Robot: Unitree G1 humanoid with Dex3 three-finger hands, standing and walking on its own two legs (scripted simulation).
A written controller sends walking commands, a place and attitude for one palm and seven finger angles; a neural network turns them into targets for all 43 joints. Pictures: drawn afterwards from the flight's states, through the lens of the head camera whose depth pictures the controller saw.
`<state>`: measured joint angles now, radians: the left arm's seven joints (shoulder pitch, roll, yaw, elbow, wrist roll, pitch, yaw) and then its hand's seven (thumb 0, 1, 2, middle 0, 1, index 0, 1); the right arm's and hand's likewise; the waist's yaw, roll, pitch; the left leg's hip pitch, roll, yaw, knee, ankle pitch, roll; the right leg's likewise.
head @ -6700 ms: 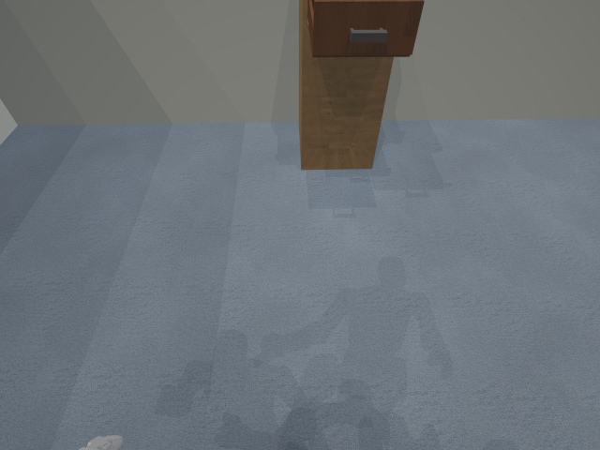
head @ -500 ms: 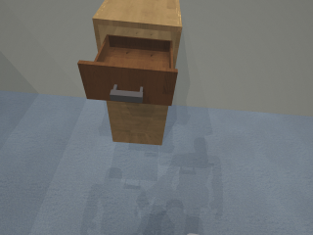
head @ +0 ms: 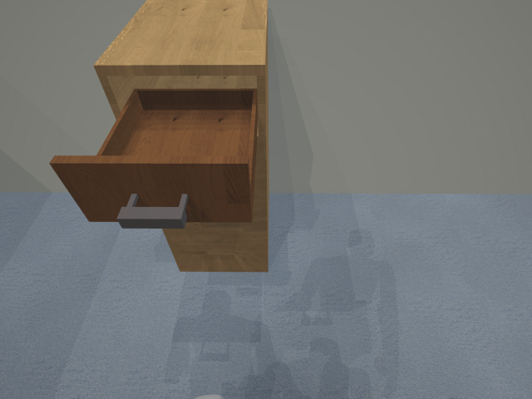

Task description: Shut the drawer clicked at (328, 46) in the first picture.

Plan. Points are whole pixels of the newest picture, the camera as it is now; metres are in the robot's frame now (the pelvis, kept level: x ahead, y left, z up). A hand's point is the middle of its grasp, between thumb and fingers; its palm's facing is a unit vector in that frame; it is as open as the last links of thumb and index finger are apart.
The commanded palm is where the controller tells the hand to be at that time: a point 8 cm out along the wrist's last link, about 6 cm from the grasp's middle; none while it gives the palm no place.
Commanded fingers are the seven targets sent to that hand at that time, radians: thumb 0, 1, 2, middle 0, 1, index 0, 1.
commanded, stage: take the last steps up to it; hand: left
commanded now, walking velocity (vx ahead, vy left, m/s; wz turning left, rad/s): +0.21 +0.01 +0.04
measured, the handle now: (156, 208) +0.42 +0.21 +0.04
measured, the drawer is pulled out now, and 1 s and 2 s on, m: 0.29 0.29 0.29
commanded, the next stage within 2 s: come to a stop and stand still in 0.18 s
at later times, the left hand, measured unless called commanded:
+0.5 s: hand out of the picture +0.09 +0.20 -0.18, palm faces +0.07 -0.98 -0.16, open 7.3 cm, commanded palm none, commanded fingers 0.00 0.90 0.90 -0.20 -0.30 -0.20 -0.30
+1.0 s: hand out of the picture +0.13 +0.17 -0.15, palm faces +0.08 -0.96 -0.28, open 7.3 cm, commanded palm none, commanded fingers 0.00 0.90 0.90 -0.20 -0.30 -0.20 -0.30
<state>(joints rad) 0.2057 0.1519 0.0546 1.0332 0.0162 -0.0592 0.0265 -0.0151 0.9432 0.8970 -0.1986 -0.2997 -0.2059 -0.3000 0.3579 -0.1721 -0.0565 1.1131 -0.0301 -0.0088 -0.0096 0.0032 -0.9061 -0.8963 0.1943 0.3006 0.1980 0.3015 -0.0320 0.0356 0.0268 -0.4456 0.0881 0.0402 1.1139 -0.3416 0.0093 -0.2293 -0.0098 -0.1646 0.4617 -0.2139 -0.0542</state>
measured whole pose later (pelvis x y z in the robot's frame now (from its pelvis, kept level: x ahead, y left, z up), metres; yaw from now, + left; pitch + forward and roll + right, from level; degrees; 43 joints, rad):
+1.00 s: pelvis +0.08 -0.02 +0.01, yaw +0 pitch +0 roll +3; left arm 0.23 0.15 0.04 1.00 0.03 0.01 0.03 0.00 0.91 0.90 -0.20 -0.30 -0.21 -0.30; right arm 0.28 -0.22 -0.07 1.05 -0.02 0.07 0.00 0.00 -0.91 -0.90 0.19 0.30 0.20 0.30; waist 0.03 0.02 0.03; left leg -0.33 0.02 0.02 0.84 -0.40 -0.05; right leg -0.27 -0.08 -0.06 0.46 -0.19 -0.02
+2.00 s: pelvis +0.10 +0.00 +0.00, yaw -1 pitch -2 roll +1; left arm 0.21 0.15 0.00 1.09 0.01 -0.02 0.03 0.00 0.91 0.90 -0.20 -0.30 -0.20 -0.30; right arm 0.30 -0.17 0.01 1.09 -0.02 -0.02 -0.03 0.00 -0.91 -0.90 0.19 0.30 0.20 0.30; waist -0.01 0.05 0.04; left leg -0.08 0.03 0.05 0.43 -0.32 -0.03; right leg -0.25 -0.06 -0.04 0.53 -0.24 0.01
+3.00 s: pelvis +0.08 +0.03 -0.05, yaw +2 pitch +7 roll -2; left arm 0.66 0.17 0.02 -0.43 -0.17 -0.23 -0.11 0.01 0.90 0.90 -0.98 -1.15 -0.99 -1.16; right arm 0.31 -0.23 0.02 0.52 0.02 -0.28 -0.02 0.01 -0.90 -0.90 0.20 0.30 0.20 0.30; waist 0.01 0.04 -0.09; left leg -0.54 0.03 0.00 0.96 -0.54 0.01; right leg -0.64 -0.09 -0.06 0.89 -0.38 0.05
